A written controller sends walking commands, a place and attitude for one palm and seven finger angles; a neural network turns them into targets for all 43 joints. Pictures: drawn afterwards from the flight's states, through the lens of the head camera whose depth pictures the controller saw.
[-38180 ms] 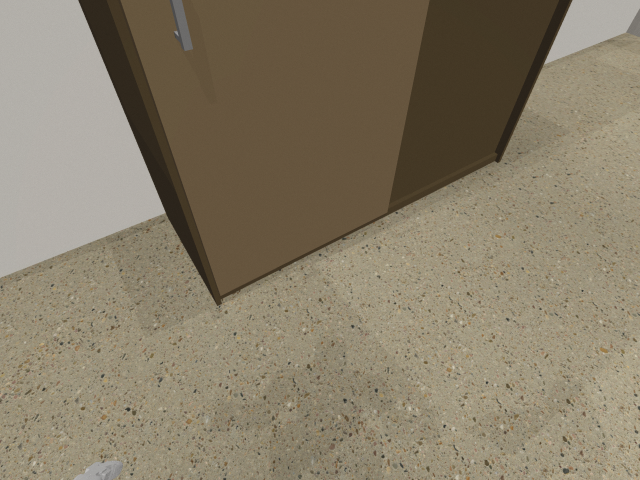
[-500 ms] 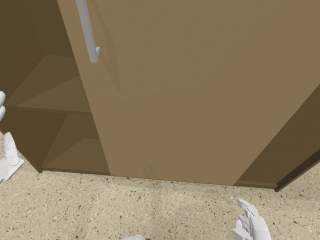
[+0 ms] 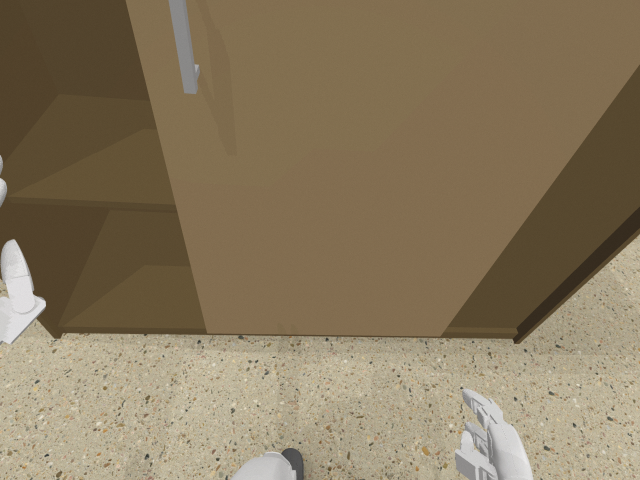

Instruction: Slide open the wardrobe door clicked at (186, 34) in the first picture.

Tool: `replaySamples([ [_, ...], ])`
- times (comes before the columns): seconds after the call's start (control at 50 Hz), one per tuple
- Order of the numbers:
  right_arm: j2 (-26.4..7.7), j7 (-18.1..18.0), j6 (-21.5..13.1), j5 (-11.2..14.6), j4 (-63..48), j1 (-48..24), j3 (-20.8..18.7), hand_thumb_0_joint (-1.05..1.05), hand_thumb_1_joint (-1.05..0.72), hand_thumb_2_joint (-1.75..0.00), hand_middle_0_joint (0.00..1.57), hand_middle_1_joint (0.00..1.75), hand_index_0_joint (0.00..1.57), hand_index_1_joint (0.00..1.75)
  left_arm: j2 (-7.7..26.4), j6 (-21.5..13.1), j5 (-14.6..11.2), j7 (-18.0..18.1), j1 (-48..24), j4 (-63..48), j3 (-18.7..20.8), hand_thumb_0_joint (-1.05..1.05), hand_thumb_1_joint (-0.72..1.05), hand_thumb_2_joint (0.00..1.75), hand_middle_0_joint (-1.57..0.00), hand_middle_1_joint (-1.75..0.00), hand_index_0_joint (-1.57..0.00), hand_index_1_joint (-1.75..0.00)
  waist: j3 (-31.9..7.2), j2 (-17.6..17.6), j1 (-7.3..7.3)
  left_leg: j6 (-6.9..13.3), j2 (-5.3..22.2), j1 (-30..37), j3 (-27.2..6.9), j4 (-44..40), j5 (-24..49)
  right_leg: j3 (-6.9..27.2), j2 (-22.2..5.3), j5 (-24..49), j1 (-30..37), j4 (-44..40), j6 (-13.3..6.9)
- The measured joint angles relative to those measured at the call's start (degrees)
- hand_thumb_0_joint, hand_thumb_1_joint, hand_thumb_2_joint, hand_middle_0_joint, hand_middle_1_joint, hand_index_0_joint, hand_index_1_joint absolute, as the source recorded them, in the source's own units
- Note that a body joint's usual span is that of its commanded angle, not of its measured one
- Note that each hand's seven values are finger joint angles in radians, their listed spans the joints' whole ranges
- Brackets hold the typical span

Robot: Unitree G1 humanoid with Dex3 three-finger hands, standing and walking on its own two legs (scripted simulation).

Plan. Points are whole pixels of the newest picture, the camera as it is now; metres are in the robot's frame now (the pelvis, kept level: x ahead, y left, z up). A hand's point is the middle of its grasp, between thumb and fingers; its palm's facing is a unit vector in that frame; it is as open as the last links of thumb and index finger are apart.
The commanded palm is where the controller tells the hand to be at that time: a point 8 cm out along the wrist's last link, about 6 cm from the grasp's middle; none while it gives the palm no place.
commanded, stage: stop stepping back and stand still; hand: left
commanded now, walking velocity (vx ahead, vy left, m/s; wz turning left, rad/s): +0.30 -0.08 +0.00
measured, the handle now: (184, 20) +0.59 +0.30 +0.26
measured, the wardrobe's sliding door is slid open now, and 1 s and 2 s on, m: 0.46 0.46 0.46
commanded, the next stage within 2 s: let the arm hang, fingers relaxed in 1.82 s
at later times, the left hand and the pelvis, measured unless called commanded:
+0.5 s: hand out of the picture +0.11 +0.40 +0.18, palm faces +0.54 -0.81 -0.24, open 7.4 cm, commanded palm +0.02 +0.41 +0.19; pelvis -0.11 +0.11 +0.00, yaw +2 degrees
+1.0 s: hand out of the picture +0.14 +0.36 +0.18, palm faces +0.38 -0.80 -0.47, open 7.4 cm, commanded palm +0.07 +0.40 +0.19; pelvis -0.07 +0.10 +0.02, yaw +0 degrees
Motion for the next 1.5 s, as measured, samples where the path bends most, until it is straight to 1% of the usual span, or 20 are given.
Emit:
replaySamples([
  [0.06,0.59,-0.69,0.51,1.26,1.79,1.19,0.3,0.01,-0.9,-0.9,0.21,0.3,0.2,0.3,-0.49,1.39,0.27,-1.22,-3.06,2.36,-3.06,0.01,0.88,0.9,-0.21,-0.3,-0.21,-0.3,-0.49,-0.39,-2.58,1.04,-2.0,1.5,-2.14,3.97,-2.15,-0.1,-0.66,-4.54,-0.69,5.91,4.24],
  [0.12,0.87,-1.07,0.77,1.53,0.84,1.84,0.13,0.01,-0.9,-0.89,0.21,0.3,0.2,0.3,-0.62,4.22,-0.49,-2.32,-4.68,3.67,-2.93,0.01,0.88,0.9,-0.21,-0.3,-0.21,-0.3,0.16,-0.64,-5.9,4.74,-3.01,2.15,-2.87,0.87,6.05,0.23,0.59,-12.46,-4.29,14.13,1.04],
  [0.2,1.76,0.42,0.29,0.99,-1.74,3.58,-1.47,0.01,-0.9,-0.9,0.21,0.29,0.2,0.3,2.24,6.77,-1.68,-3.42,-1.47,0.18,-0.13,0.01,0.88,0.9,-0.22,-0.3,-0.21,-0.3,2.73,-0.51,-8.74,-0.33,-3.66,4.99,-3.66,-9.03,7.76,-3.66,6.03,-17.42,-6.9,18.63,-2.39],
  [0.22,1.67,1.01,0.14,1.41,-2.89,4.8,-1.64,0.01,-0.9,-0.9,0.2,0.29,0.2,0.3,3.66,6.59,-1.69,-3.27,1.48,-2.3,1.05,0.01,0.88,0.9,-0.22,-0.3,-0.21,-0.3,2.63,-1.31,-8.81,-2.15,-4.32,3.54,-2.69,-6.84,1.43,-5.12,6.07,-17.28,-5.53,13.85,-3.71],
  [0.26,0.82,1.83,0.59,2.0,-3.44,6.14,-1.64,0.01,-0.9,-0.9,0.21,0.3,0.2,0.3,5.27,5.63,-1.83,-2.73,8.62,-8.33,4.52,0.01,0.88,0.9,-0.22,-0.3,-0.21,-0.3,1.78,-4.12,-6.19,-2.44,-6.08,-2.92,-3.62,15.75,-9.02,-3.66,3.45,-7.13,-7.03,9.88,-5.59],
  [0.28,0.19,1.68,1.23,1.82,-2.39,6.61,-1.73,0.01,-0.9,-0.9,0.21,0.3,0.2,0.3,4.74,5.12,-1.68,-2.65,10.49,-9.99,5.01,0.01,0.88,0.9,-0.22,-0.3,-0.22,-0.3,1.32,-4.17,-5.01,-1.61,-5.67,-4.22,-4.58,26.08,-10.76,-3.42,2.83,-3.11,-8.04,11.13,-4.77],
  [0.32,-0.48,0.81,2.47,1.21,0.63,8.27,-1.79,0.01,-0.9,-0.9,0.21,0.3,0.2,0.3,3.21,3.88,-0.42,-2.21,9.94,-8.78,4.02,0.01,0.88,0.9,-0.22,-0.3,-0.22,-0.3,-1.11,-3.99,-3.52,0.14,-3.13,-1.83,-5.16,32.41,-12.2,-3.7,1.64,-2.68,-8.34,11.14,-2.44],
  [0.38,-1.62,-1.03,2.59,1.28,3.46,9.94,-1.57,0.01,-0.9,-0.9,0.21,0.3,0.2,0.3,-0.79,4.09,1.41,-0.04,1.66,-1.88,1.57,0.01,0.88,0.9,-0.22,-0.3,-0.22,-0.3,-3.65,-3.97,-2.08,2.37,0.86,8.99,-5.01,18.06,-16.49,-5.18,-1.66,-6.36,-9.94,13.01,-1.34],
  [0.46,-1.16,-1.82,1.07,1.24,3.74,6.11,-1.57,0.01,-0.9,-0.9,0.2,0.29,0.2,0.3,-4.46,6.16,1.69,2.08,-9.38,6.34,1.01,0.01,0.88,0.9,-0.21,-0.3,-0.21,-0.3,0.59,-2.87,-4.74,5.41,-0.87,11.12,-5.59,12.18,-12.0,-0.55,-0.54,-11.31,-19.25,35.09,-1.0],
  [0.52,2.76,0.35,0.45,1.03,2.29,5.1,0.3,0.02,-0.9,-0.9,0.2,0.29,0.2,0.3,-3.22,7.33,1.12,1.32,-5.05,2.44,0.76,0.01,0.89,0.9,-0.21,-0.3,-0.2,-0.3,1.92,-4.1,-7.03,4.86,-1.01,14.27,-5.05,5.17,-7.51,-0.74,1.44,-4.73,-24.6,43.09,-0.76],
  [0.64,6.07,1.12,1.86,0.39,0.16,7.07,1.98,0.01,-0.9,-0.89,0.21,0.3,0.21,0.3,0.63,5.46,2.5,-0.62,7.88,-7.32,-2.29,0.01,0.89,0.9,-0.21,-0.3,-0.21,-0.3,0.5,-1.98,-6.08,3.77,1.45,19.89,-3.95,-9.0,-2.09,-6.38,2.84,1.95,-24.1,33.94,-0.32],
  [0.76,4.78,-1.15,3.29,0.51,0.67,6.64,1.56,0.01,-0.9,-0.89,0.21,0.3,0.21,0.3,2.42,8.52,2.11,0.56,5.6,-0.56,-0.43,0.01,0.88,0.9,-0.22,-0.3,-0.22,-0.3,-1.25,0.74,-4.5,3.08,1.14,23.28,-2.74,-17.68,2.99,-7.48,3.52,-2.01,-15.58,19.68,-0.3],
  [0.84,3.21,-1.13,2.66,0.59,0.34,5.3,1.24,0.01,-0.9,-0.89,0.21,0.3,0.21,0.3,0.31,11.07,1.01,0.97,3.86,3.02,-0.74,0.01,0.89,0.9,-0.21,-0.3,-0.21,-0.3,-1.69,-0.2,-4.34,4.91,-1.3,24.15,-1.32,-18.35,2.8,-6.08,2.81,-4.44,-9.62,10.79,-0.5],
  [0.96,1.33,-0.96,1.63,0.18,-1.83,2.91,0.86,0.01,-0.9,-0.9,0.21,0.3,0.2,0.3,0.21,10.69,0.56,0.22,3.94,1.47,-2.31,0.01,0.89,0.9,-0.21,-0.3,-0.21,-0.3,-1.23,-3.38,-5.68,5.32,-5.24,20.95,-0.53,-11.74,-1.06,-4.42,1.25,3.59,-1.75,-2.01,-2.73],
  [1.12,-1.2,-0.45,3.31,2.21,-2.32,1.63,-0.77,0.01,-0.9,-0.9,0.21,0.29,0.2,0.3,-0.59,6.13,0.43,0.95,5.4,3.48,-0.81,0.01,0.88,0.9,-0.22,-0.3,-0.22,-0.3,-0.91,-1.21,-4.48,2.7,-1.89,13.21,-3.68,6.57,-8.64,-2.85,4.3,-1.84,-2.82,2.31,-5.57],
  [1.22,-2.91,-1.25,3.75,2.09,-1.47,3.7,-1.42,0.01,-0.9,-0.9,0.2,0.29,0.2,0.3,-3.43,5.53,1.14,1.52,2.52,5.39,-2.27,0.01,0.88,0.9,-0.22,-0.3,-0.22,-0.3,-0.03,-1.17,-4.3,3.22,-0.37,12.75,-4.39,7.33,-7.93,-3.34,4.43,-4.61,-0.9,4.34,-5.77],
  [1.28,-3.15,-1.59,3.96,1.88,-0.85,4.36,-1.79,0.01,-0.9,-0.9,0.2,0.29,0.2,0.3,-4.09,5.05,1.13,1.53,2.56,4.45,-2.55,0.01,0.88,0.9,-0.22,-0.3,-0.22,-0.3,0.66,-1.57,-4.31,2.44,-0.61,15.33,-4.0,3.91,-7.45,-3.16,3.89,-6.68,-0.38,6.68,-5.1],
  [1.38,-1.99,-1.32,4.41,1.95,-1.31,3.87,-1.82,0.01,-0.91,-0.9,0.2,0.29,0.2,0.3,-2.76,5.32,1.04,1.25,2.76,3.5,-1.52,0.01,0.88,0.9,-0.22,-0.3,-0.22,-0.3,1.54,-0.76,-5.79,1.44,-0.77,17.96,-4.24,0.26,-7.94,-4.01,3.14,-3.98,-3.38,14.0,0.74],
  [1.42,-1.21,-0.98,3.97,2.11,-2.19,4.42,-1.54,0.01,-0.91,-0.9,0.2,0.29,0.2,0.3,-1.1,5.17,1.11,0.78,3.55,2.79,-0.72,0.01,0.88,0.9,-0.22,-0.3,-0.21,-0.3,0.66,-0.47,-6.46,1.07,-0.87,17.04,-4.91,0.27,-8.1,-3.98,3.41,-4.73,-2.3,10.86,1.21],
  [1.5,-0.5,-0.53,3.76,2.15,-2.82,3.35,-0.58,0.01,-0.9,-0.9,0.2,0.29,0.2,0.3,0.4,4.34,1.11,0.38,5.67,3.16,1.19,0.01,0.88,0.9,-0.22,-0.3,-0.21,-0.3,0.22,-0.16,-5.91,1.03,-0.86,14.1,-3.92,2.21,-8.44,-2.25,3.92,-6.66,-0.96,3.83,-5.39],
])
